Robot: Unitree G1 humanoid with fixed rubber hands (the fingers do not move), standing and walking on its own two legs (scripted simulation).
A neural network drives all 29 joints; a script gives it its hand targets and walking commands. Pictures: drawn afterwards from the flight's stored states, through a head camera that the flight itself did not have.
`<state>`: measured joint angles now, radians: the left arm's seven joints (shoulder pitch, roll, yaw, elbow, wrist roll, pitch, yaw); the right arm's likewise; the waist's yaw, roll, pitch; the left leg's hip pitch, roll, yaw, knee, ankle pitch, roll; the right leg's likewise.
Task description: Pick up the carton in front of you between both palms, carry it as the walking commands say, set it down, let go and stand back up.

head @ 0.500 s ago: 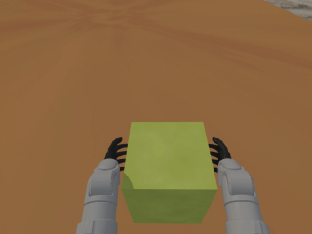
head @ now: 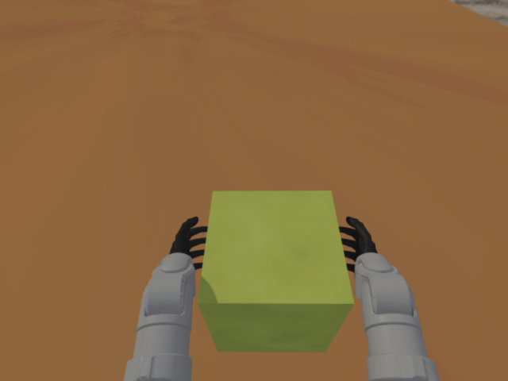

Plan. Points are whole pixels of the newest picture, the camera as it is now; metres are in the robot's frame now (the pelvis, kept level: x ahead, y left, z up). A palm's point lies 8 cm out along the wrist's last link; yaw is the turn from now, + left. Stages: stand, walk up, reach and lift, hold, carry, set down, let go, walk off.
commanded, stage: carry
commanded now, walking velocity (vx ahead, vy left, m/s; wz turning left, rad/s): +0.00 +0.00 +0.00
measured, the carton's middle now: (271, 275) +0.31 +0.00 -0.04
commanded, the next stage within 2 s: hold in 0.54 s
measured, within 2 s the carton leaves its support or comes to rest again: neither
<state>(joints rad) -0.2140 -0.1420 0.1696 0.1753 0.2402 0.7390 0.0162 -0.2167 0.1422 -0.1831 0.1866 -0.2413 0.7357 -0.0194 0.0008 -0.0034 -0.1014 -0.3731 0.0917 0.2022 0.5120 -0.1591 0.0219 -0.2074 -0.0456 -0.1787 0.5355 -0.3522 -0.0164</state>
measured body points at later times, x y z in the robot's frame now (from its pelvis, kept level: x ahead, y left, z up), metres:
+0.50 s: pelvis +0.00 -0.01 +0.00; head -0.03 -0.01 +0.45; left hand +0.30 +0.14 +0.03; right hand +0.30 -0.16 +0.03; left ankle +0.07 +0.11 -0.73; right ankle -0.04 -0.10 -0.73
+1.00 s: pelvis -0.03 +0.02 +0.00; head -0.01 +0.03 +0.45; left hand +0.33 +0.11 +0.01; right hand +0.29 -0.19 +0.01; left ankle +0.07 +0.13 -0.73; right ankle -0.04 -0.09 -0.73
